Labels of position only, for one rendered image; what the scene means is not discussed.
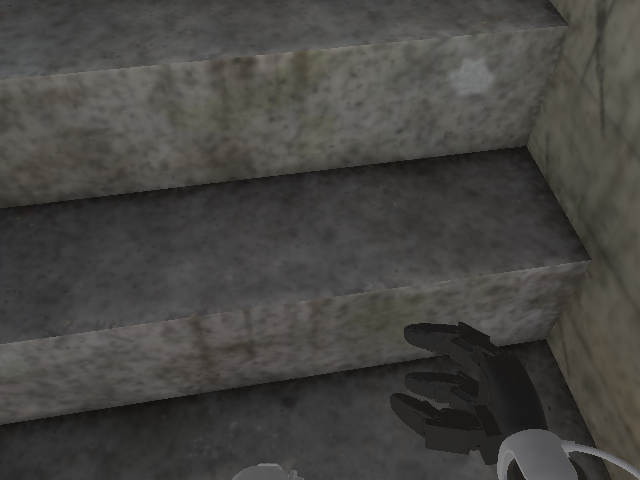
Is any robot right hand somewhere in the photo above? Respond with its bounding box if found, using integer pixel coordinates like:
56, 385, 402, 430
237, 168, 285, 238
390, 322, 551, 465

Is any robot right forearm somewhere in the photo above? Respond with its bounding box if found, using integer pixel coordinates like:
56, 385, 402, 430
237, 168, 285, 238
497, 429, 591, 480

